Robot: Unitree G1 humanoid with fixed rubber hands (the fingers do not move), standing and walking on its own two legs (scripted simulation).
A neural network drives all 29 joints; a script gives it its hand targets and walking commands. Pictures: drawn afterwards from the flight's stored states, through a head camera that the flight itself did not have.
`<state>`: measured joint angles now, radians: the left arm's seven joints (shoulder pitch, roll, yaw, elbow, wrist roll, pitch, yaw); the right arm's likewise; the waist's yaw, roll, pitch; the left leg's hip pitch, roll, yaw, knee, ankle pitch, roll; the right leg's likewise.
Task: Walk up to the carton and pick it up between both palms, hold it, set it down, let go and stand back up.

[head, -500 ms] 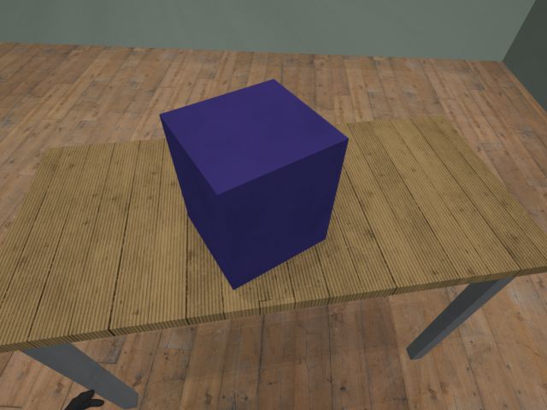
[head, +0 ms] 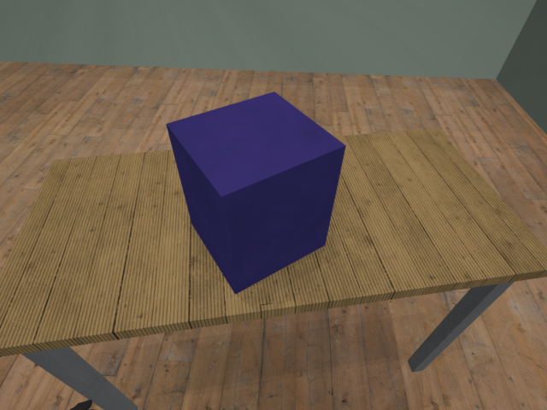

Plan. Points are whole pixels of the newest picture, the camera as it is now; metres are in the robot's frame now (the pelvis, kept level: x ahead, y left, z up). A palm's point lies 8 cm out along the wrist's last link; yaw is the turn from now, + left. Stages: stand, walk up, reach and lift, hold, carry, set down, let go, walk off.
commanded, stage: walk up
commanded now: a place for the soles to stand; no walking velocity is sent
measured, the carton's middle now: (255, 191) +0.49 +0.03 +0.06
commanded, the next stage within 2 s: reach and lift in 0.02 s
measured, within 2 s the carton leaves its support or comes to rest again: neither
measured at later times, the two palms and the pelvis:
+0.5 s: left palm out of the picture +0.16 +0.28 -0.06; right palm (483, 403) +0.16 -0.30 -0.07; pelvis +0.00 +0.01 +0.00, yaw +0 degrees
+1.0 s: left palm (114, 399) +0.18 +0.23 -0.03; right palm (508, 364) +0.19 -0.33 -0.02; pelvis +0.01 -0.02 +0.01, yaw +0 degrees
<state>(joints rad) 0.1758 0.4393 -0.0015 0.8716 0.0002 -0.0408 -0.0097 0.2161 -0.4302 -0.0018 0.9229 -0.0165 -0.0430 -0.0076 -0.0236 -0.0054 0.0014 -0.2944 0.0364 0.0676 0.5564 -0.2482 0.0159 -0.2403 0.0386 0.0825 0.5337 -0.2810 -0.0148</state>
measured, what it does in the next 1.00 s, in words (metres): stands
